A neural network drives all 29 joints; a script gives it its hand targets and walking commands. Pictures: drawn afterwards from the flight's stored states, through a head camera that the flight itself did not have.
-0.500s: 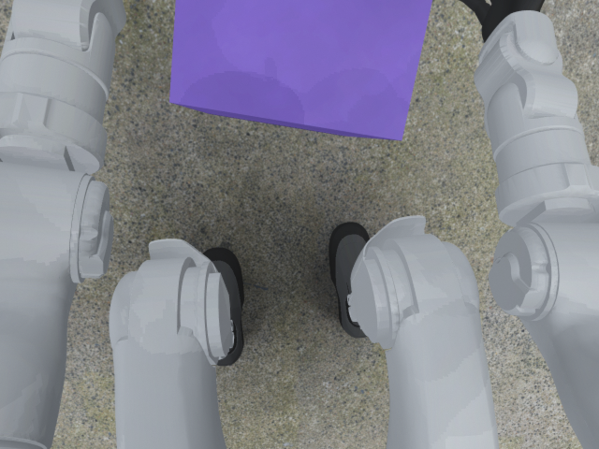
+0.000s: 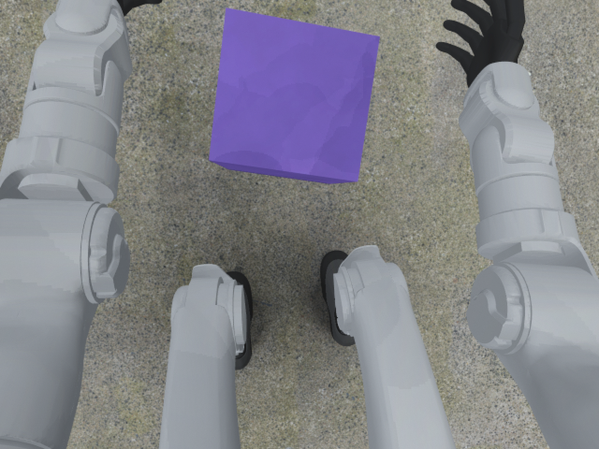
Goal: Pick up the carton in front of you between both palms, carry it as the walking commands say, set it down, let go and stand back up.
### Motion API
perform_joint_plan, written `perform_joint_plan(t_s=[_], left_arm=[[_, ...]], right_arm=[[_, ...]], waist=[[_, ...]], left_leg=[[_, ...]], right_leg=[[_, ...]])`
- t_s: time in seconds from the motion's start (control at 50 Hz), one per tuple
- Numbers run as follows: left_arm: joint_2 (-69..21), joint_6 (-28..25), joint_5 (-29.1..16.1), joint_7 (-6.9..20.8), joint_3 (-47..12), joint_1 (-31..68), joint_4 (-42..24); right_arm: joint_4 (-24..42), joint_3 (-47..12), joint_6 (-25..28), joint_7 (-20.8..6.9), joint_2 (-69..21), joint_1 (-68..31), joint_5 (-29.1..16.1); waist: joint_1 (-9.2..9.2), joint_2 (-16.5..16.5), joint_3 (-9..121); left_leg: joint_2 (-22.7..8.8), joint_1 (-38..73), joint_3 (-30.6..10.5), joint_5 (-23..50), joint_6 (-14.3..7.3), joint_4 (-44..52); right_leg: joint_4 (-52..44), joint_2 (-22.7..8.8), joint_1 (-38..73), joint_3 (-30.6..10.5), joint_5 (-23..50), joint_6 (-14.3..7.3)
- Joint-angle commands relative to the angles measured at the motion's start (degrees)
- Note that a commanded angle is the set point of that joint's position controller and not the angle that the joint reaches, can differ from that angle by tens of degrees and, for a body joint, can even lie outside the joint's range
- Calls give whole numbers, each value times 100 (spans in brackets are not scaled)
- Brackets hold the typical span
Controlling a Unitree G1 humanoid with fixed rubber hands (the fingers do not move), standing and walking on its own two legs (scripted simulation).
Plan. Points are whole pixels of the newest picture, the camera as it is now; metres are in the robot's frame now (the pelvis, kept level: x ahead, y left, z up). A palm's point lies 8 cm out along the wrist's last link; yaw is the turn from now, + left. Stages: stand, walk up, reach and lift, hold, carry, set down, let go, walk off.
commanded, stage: set down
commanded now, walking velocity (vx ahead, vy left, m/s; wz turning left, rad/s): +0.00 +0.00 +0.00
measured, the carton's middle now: (289, 116) +0.52 -0.03 -0.37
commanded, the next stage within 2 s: let go in 0.42 s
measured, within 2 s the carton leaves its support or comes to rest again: neither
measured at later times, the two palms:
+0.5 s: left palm out of the picture +0.58 +0.16 +0.04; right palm out of the picture +0.50 -0.23 +0.04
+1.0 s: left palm out of the picture +0.42 +0.19 +0.14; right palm out of the picture +0.37 -0.25 +0.15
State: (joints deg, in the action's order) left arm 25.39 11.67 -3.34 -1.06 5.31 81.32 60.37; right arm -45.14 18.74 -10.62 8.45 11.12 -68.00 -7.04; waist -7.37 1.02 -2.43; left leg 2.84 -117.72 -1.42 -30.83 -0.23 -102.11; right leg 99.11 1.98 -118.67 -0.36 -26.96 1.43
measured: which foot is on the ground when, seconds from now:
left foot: down 0.00-1.00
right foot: down 0.00-1.00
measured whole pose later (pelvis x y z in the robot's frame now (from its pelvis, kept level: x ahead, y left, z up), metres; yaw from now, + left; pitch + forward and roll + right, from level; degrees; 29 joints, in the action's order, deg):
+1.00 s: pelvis +0.09 -0.02 +0.24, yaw +1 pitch +27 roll +0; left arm 9.8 3.1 4.5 -1.5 10.3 19.3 35.4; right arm -31.5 8.0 -2.3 -5.4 10.9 -12.8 0.3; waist -4.5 -0.8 3.9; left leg 1.8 -51.4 -3.5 -18.1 0.9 -42.1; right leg 41.9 2.0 -53.3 -1.6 -15.9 -0.8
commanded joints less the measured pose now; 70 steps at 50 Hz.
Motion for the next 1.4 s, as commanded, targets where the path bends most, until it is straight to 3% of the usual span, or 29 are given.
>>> perform_joint_plan(t_s=[0.0, 0.44, 0.52, 0.6, 0.7, 0.84, 1.02, 1.18, 1.28, 1.38], left_arm=[[542, 9, 57, 22, 75, 1679, -929], [68, -136, 708, 277, 791, 460, -775], [-280, -188, 979, 125, 980, -388, -1085], [-768, -224, 1156, -154, 1051, -1611, -1904], [-1034, -405, 1041, -335, 904, -2867, -2898], [-1097, -734, 806, -161, 668, -4613, -3167], [-1046, -1147, 720, 33, 476, -6751, -3043], [-960, -1304, 523, 144, 152, -8166, -3491], [-941, -1212, 451, 237, 3, -8831, -3728], [-920, -967, 376, 363, -124, -9128, -3943]], right_arm=[[877, 120, 31, -45, 811, -1061, 8], [774, 417, 158, -490, 410, -131, 656], [860, 384, 268, -704, 431, 612, 934], [1247, 182, 365, -1029, 529, 1615, 1219], [1705, -214, 490, -1300, 659, 2723, 1190], [1791, -732, 740, -1441, 482, 4286, 874], [2091, -1199, 1085, -1305, 421, 6282, 612], [2540, -1525, 1166, -1235, 511, 7588, 485], [2576, -1548, 1060, -1264, 608, 7864, 535], [2566, -1481, 830, -1291, 698, 7867, 640]], waist=[[-257, 917, 6951], [-95, 602, 6173], [5, 583, 6455], [70, 478, 6543], [111, 223, 5884], [216, 12, 4686], [346, -292, 3429], [484, -35, 2169], [601, 166, 1256], [682, 145, 560]], left_leg=[[217, 4299, 217, 1863, 31, 1228], [174, 5767, 56, 2583, 135, 3784], [163, 6490, 22, 3120, 193, 4184], [155, 7269, -35, 3638, 242, 4621], [148, 7358, 2, 3358, 226, 5225], [111, 7207, 102, 2734, 162, 5894], [88, 7976, 66, 2688, 82, 6665], [-3, 9736, 0, 3084, 96, 7397], [-105, 10537, -44, 3138, 139, 7829], [-174, 10819, -65, 2979, 170, 8066]], right_leg=[[-1088, 196, 3447, 614, 2097, 199], [-3577, 179, 5063, 462, 2542, 215], [-3950, 193, 5622, 432, 2870, 156], [-4329, 191, 6288, 407, 3209, 66], [-4850, 107, 7453, 213, 3406, -16], [-5439, -42, 8987, -111, 3618, 25], [-6113, -143, 10415, -317, 4319, 75], [-6928, -45, 10796, -209, 3755, 60], [-7412, 49, 10867, -86, 2972, -12], [-7605, 100, 11043, 11, 2415, -53]])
